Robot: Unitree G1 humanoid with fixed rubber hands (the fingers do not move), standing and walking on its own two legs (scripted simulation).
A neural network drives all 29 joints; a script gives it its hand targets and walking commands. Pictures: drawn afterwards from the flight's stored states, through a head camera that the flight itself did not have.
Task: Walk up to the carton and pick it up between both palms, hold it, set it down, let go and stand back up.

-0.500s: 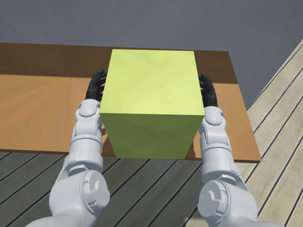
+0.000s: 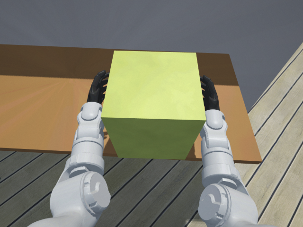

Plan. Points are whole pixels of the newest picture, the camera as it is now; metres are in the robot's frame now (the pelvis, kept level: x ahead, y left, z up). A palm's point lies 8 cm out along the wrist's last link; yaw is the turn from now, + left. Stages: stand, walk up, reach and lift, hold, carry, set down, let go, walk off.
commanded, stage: reach and lift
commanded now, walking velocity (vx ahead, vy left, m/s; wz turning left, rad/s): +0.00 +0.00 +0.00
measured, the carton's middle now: (153, 110) +0.43 +0.00 +0.04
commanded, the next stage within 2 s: none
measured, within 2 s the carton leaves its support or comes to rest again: leaves its support in 0.06 s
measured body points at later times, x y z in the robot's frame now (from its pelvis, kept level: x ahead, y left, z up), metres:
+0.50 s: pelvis -0.01 +0.00 +0.00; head +0.06 +0.00 +0.45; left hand +0.44 +0.15 +0.09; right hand +0.42 -0.16 +0.08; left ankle -0.02 +0.10 -0.75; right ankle -0.04 -0.12 -0.75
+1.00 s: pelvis -0.01 +0.00 +0.00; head +0.04 +0.02 +0.45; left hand +0.44 +0.15 +0.09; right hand +0.41 -0.16 +0.09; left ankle -0.02 +0.10 -0.75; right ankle -0.04 -0.12 -0.75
